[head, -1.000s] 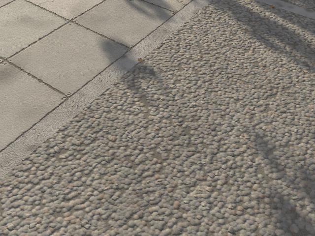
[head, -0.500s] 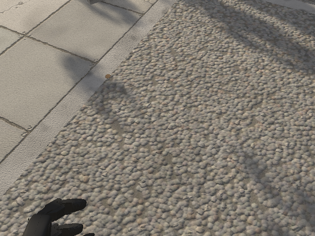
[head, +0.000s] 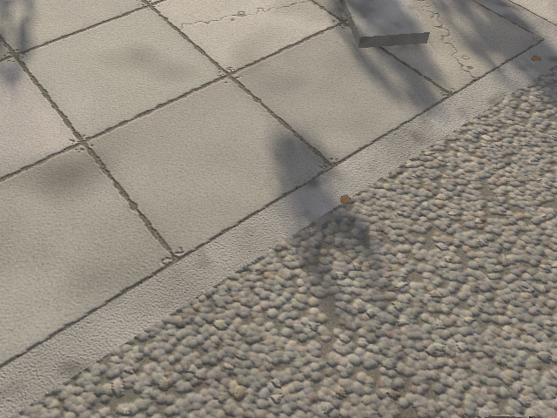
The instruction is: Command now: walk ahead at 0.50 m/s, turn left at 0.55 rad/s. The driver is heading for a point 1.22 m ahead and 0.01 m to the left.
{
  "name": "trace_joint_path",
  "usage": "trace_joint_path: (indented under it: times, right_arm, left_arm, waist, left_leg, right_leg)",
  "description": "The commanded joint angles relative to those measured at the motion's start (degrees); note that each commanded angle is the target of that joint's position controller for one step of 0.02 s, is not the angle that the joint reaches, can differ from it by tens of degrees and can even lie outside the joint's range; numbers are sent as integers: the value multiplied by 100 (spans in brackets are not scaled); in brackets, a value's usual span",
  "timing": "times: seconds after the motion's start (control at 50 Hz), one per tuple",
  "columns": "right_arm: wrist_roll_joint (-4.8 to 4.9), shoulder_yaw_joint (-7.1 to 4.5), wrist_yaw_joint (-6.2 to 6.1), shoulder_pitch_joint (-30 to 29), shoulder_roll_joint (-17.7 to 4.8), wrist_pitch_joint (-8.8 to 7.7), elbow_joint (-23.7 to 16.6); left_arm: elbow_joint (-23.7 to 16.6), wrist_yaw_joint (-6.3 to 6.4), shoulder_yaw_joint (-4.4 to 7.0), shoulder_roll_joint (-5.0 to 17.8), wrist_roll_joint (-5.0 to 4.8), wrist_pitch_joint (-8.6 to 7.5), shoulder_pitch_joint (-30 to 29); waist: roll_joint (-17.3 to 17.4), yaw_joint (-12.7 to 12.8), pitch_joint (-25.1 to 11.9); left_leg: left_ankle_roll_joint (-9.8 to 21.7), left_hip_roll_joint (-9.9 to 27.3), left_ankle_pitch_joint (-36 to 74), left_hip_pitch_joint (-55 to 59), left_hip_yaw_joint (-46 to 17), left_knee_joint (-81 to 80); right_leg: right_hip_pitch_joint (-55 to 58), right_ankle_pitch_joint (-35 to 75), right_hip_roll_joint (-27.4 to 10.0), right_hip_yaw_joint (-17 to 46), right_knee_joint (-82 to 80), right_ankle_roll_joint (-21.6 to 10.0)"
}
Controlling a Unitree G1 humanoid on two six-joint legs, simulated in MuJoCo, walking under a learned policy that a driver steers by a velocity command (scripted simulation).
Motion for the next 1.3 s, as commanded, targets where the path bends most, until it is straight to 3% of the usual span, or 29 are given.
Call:
trace_joint_path:
  times: [0.02, 0.04, 0.06, 0.08, 0.1, 0.14, 0.18, 0.22, 0.32, 0.46, 0.5, 0.54, 0.56, 0.58, 0.6, 0.62, 0.66, 0.74, 0.82, 0.94, 1.0, 1.04, 1.06, 1.08, 1.1, 1.12, 1.14, 1.2, 1.3]
  right_arm:
    - [36, -459, -32, 1171, -1035, -20, -187]
    - [47, -677, -149, 2137, -1506, 42, 57]
    - [81, -759, -197, 1935, -2130, 12, 23]
    - [6, -614, -146, 2049, -1724, -103, -220]
    - [-43, -516, -119, 1871, -1364, -192, -165]
    - [-21, -410, -133, 1137, -1006, -249, -261]
    - [-114, -339, -180, 817, -843, -256, -428]
    - [-82, -343, -243, 877, -886, -285, -392]
    - [-60, -337, -377, 1294, -973, -270, -155]
    - [-40, -346, -394, 1878, -1046, -199, 216]
    - [-43, -368, -421, 1836, -1093, -143, 251]
    - [-63, -334, -424, 1619, -1062, -98, 196]
    - [-138, -232, -423, 1556, -856, -96, 65]
    - [-77, -84, -388, 2407, -340, -196, 52]
    - [-7, -99, -368, 2270, -634, -278, 93]
    - [97, -203, -344, 1612, -1002, -313, -41]
    - [-37, -200, -342, 970, -937, -347, -195]
    - [-79, -161, -342, 1287, -578, -232, -102]
    - [-149, -82, -346, 479, -422, -283, -365]
    - [-55, -66, -195, -569, -413, -441, -633]
    - [-43, -156, -157, -418, -655, -519, -625]
    - [-91, -338, -224, 663, -1005, -554, -342]
    - [-202, -448, -289, 1634, -1395, -545, -248]
    - [-224, -529, -273, 1912, -1757, -455, -118]
    - [-181, -398, -267, 1882, -1185, -428, -160]
    - [-142, -305, -287, 1585, -892, -423, -166]
    - [-158, -254, -286, 1254, -770, -421, -157]
    - [-202, -211, -271, 725, -537, -475, -59]
    - [-193, -340, -323, 715, -821, -543, 179]
  left_arm:
    - [-366, 69, 267, 1191, -97, 92, -332]
    - [-446, 89, 177, 987, 6, 61, -254]
    - [-769, 20, -88, 90, 219, -87, 259]
    - [-839, -59, -74, 479, 20, -330, -219]
    - [-1015, -107, 6, 782, -198, -451, -790]
    - [-952, -35, 4, 743, 17, -529, -837]
    - [-910, -40, 64, 800, 117, -398, -648]
    - [-880, -50, 25, 618, 161, -274, -573]
    - [-1096, -104, -119, 301, 142, -249, -1473]
    - [-1375, -287, -105, 468, 65, -380, -2228]
    - [-1335, -312, -70, 551, 59, -400, -1980]
    - [-1043, -265, 91, 838, 82, -416, -881]
    - [-889, -230, 161, 1113, 159, -413, 101]
    - [-719, -230, 288, 1538, 176, -363, 711]
    - [-618, -271, 170, 1067, 17, -345, 841]
    - [-674, -243, 81, 792, -16, -319, 416]
    - [-772, -223, -25, 559, 98, -251, -275]
    - [-677, -216, -53, 548, 98, -325, -391]
    - [-515, -134, 9, 769, 30, -273, -136]
    - [-260, -53, 54, 900, -76, -95, 515]
    - [-231, 7, 107, 988, -72, -5, 500]
    - [-277, 9, 51, 830, -23, 15, 399]
    - [-476, -3, -85, 457, 104, 1, 316]
    - [-634, -14, -236, -61, -6, -96, 1099]
    - [-527, -14, -111, 525, -133, -125, 925]
    - [-641, -16, -7, 827, -179, -117, 417]
    - [-683, -2, 0, 771, -134, -94, 166]
    - [-765, -43, 22, 491, -94, 74, 116]
    - [-1048, -96, -25, 259, -26, 221, -333]
  waist:
    - [-521, -1043, -774]
    - [-58, -1437, -1300]
    - [1484, -662, -1635]
    - [784, -1023, -2442]
    - [454, -1114, -1653]
    - [-102, -617, -793]
    - [52, -321, -653]
    - [2, -266, -580]
    - [202, -640, -289]
    - [308, -913, 32]
    - [442, -743, -53]
    - [425, -128, -783]
    - [83, 286, -1631]
    - [-1453, 47, -2458]
    - [-1495, 217, -2448]
    - [-968, 242, -1431]
    - [-331, -51, -439]
    - [-642, -423, -353]
    - [-464, -231, -176]
    - [-503, 97, -35]
    - [-665, -143, -128]
    - [-594, -728, -789]
    - [-25, -1134, -1713]
    - [1688, -771, -2474]
    - [1241, -944, -2223]
    - [813, -975, -1418]
    - [474, -831, -1010]
    - [584, -437, -421]
    - [234, -376, -152]
  left_leg:
    - [458, -704, -326, 1777, 459, -306]
    - [745, -379, -221, 3542, -366, -459]
    - [1772, 1047, -1156, 5280, -3610, -988]
    - [2071, 1516, -1885, 5683, -5166, -1882]
    - [1750, 1406, -1530, 5247, -4391, -2060]
    - [1375, 928, -328, 3630, -3073, -2030]
    - [1318, 680, 543, 2808, -2576, -2247]
    - [1335, 593, 1252, 2453, -2092, -2363]
    - [903, 141, 1129, 2167, -1227, -2465]
    - [790, 757, 917, 3378, -1724, -2042]
    - [680, 845, 1688, 3662, -1770, -1744]
    - [464, 458, 3341, 3494, -1431, -497]
    - [274, 148, 2416, 2552, -1230, 957]
    - [-236, -864, -957, 258, -832, 3211]
    - [-231, -890, -2734, -660, -1323, 3807]
    - [-199, -517, -2333, -1111, -1260, 4026]
    - [-207, -21, -1498, -867, -858, 3379]
    - [-372, 278, -1044, -223, -680, 2535]
    - [-546, 277, 115, -358, -534, 1068]
    - [-589, -148, 968, 170, -494, -556]
    - [-424, -214, 438, 636, -579, -912]
    - [-121, -190, 336, 2363, -490, -1107]
    - [253, 829, 325, 3984, -1439, -838]
    - [1084, 2101, -743, 5648, -3840, -1328]
    - [1049, 1983, -1688, 5386, -4257, -1722]
    - [816, 1787, -1638, 4723, -3341, -1822]
    - [701, 1552, -1101, 4025, -2690, -1960]
    - [635, 1172, -210, 2761, -1524, -2524]
    - [743, 1199, 610, 2608, -469, -2900]
  right_leg:
    - [-343, 6070, -1379, 204, 2120, -681]
    - [-1650, 4605, -1141, 192, 3817, -401]
    - [-4295, -809, 71, 651, 5824, -17]
    - [-4958, -1280, 253, 2097, 6487, -102]
    - [-5457, -720, -28, 2185, 6403, -244]
    - [-4936, 127, -482, 2156, 5396, -307]
    - [-4275, 468, -621, 2187, 4916, -213]
    - [-4155, 730, -630, 2017, 4459, -33]
    - [-3944, 2670, -413, 1798, 2402, 136]
    - [-4301, 2554, -205, 1836, 1257, -255]
    - [-4022, 2049, -113, 1752, 1171, -432]
    - [-2377, 2146, 114, 1500, 1007, -746]
    - [-679, 2386, -666, 2317, 1289, -1128]
    - [1550, 1451, -1991, 4874, 1047, -2104]
    - [1705, 255, -2159, 6053, 244, -2130]
    - [941, -179, -1979, 5246, 112, -1821]
    - [-697, 740, -1510, 4044, -202, -1577]
    - [-1588, 2135, -1145, 3055, -645, -1610]
    - [-1625, 2756, -940, 2517, -803, -1537]
    - [-1295, 2438, -987, 2647, -425, -1354]
    - [-980, 2472, -1188, 3012, 52, -1186]
    - [-1350, 3136, -771, 2778, 1287, -918]
    - [-2313, 2023, -341, 2479, 2967, -687]
    - [-4337, -979, 370, 1998, 4808, -374]
    - [-4948, -1097, 65, 2467, 5572, -348]
    - [-5208, -581, -147, 2406, 5732, -354]
    - [-5046, -126, -363, 2280, 5633, -315]
    - [-4451, 458, -683, 2236, 5136, -236]
    - [-4666, 1374, -770, 2192, 4134, -96]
